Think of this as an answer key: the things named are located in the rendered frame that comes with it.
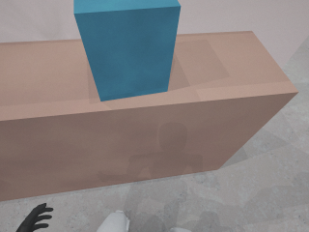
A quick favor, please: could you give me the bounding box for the pedestal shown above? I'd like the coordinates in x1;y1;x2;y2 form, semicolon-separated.
0;31;298;202

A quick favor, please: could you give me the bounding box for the carton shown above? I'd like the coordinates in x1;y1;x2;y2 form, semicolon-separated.
73;0;181;102

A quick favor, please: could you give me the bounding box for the robot left hand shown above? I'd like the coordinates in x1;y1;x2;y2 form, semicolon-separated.
15;203;54;232

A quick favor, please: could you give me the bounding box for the left robot thigh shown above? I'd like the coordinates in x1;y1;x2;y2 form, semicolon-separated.
96;213;130;232

